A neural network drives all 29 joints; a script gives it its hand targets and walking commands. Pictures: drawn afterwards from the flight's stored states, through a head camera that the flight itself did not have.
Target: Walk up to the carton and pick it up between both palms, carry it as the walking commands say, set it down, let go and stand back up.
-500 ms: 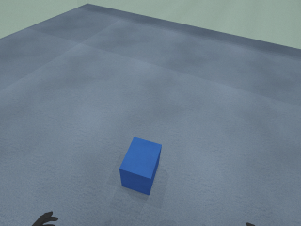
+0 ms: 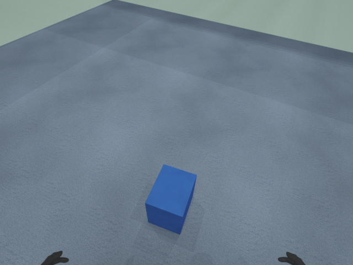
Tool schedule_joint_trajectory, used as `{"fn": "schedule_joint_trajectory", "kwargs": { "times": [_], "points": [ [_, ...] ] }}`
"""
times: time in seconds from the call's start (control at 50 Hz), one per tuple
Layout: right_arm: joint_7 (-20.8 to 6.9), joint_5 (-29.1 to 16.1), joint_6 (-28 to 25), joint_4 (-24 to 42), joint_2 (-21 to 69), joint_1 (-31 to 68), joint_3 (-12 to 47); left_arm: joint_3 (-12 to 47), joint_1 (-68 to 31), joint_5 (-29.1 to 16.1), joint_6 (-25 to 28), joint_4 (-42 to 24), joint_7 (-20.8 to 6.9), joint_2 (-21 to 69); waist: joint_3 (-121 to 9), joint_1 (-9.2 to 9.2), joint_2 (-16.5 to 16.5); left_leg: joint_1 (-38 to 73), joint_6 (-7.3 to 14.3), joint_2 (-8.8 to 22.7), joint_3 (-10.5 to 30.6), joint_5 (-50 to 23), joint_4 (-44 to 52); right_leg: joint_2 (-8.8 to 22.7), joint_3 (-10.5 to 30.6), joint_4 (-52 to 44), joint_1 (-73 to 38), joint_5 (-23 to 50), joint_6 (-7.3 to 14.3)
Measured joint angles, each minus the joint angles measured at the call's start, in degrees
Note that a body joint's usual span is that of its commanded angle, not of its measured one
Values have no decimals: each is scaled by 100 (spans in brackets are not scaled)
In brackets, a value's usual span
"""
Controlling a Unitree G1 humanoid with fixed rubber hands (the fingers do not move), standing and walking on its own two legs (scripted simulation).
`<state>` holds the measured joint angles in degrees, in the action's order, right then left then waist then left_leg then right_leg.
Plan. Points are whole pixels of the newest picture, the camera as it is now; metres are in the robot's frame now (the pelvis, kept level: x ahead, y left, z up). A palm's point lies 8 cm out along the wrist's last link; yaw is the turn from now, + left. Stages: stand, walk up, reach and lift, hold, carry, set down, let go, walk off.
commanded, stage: walk up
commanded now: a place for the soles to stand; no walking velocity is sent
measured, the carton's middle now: (171, 199) +0.58 +0.04 -0.64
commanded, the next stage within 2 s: none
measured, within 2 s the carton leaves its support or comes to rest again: neither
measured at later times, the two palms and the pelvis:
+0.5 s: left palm out of the picture +0.10 +0.30 -0.10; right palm out of the picture +0.13 -0.30 -0.09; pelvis +0.01 -0.01 +0.00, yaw +1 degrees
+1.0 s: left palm out of the picture +0.08 +0.42 -0.10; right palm (268, 261) +0.19 -0.21 -0.10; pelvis +0.05 +0.08 -0.02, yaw -2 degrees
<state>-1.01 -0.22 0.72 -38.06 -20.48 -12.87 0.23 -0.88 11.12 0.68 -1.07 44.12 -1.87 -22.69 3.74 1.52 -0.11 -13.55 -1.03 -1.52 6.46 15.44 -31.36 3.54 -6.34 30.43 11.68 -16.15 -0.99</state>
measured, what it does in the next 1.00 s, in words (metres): steps on the spot: left foot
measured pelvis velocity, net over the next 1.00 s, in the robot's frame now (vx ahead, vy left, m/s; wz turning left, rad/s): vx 0.05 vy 0.08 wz -0.04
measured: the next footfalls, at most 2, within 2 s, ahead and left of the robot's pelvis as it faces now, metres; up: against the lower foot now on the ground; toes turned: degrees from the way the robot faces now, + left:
left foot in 0.86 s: +0.17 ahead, +0.22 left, +0.00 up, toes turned +3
right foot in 1.08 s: +0.14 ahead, -0.03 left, +0.00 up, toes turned -5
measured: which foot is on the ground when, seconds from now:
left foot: down 0.00-0.60, up 0.62-0.84, down 0.86-1.00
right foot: down 0.00-0.88, up 0.90-1.00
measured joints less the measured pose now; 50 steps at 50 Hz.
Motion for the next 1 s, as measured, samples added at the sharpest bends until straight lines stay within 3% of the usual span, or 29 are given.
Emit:
{"fn": "schedule_joint_trajectory", "kwargs": {
  "times": [0.62,0.66,0.74,0.82,0.86,0.9,0.92,0.94,1.0],
  "points": [
    [39,86,156,-486,-88,134,-66,-12,-43,36,-68,148,84,-17,206,-53,-31,60,-21,7,86,114,-133,39,-171,151,-123,-184,44],
    [-119,322,252,-315,-140,101,-149,-88,213,116,72,16,217,21,138,-78,38,-148,161,102,-132,584,-606,16,-147,246,-53,-235,47],
    [-317,556,344,92,-298,-9,-392,-253,773,277,218,-50,429,46,97,-89,256,-890,215,385,-402,1064,-1860,32,-163,304,-58,-328,13],
    [-465,488,319,413,-406,-75,-498,-446,1202,356,231,-94,480,-25,205,22,402,-1203,216,742,-344,1123,-1489,141,-126,358,-175,-433,-135],
    [-522,461,278,555,-408,-80,-500,-517,1363,346,179,-118,462,-108,281,92,370,-1095,216,836,-388,728,-1046,280,-12,591,-169,-616,-144],
    [-527,490,198,693,-353,-96,-463,-567,1456,317,79,-114,441,-199,356,141,204,-954,-52,707,-652,-64,-963,438,326,1206,13,-1096,86],
    [-493,511,156,776,-340,-110,-414,-567,1450,272,7,-104,436,-207,385,129,197,-947,-136,677,-721,-233,-1041,328,563,1820,240,-1464,192],
    [-433,511,139,831,-308,-100,-356,-552,1422,223,-69,-127,433,-210,420,99,194,-899,-101,644,-737,176,-1052,161,763,2510,505,-1674,233],
    [-241,478,176,874,-141,-12,-221,-465,1222,115,-105,-329,387,-225,658,10,99,-667,31,565,-983,60,-1025,-171,916,3691,1015,-1661,263]
  ]
}}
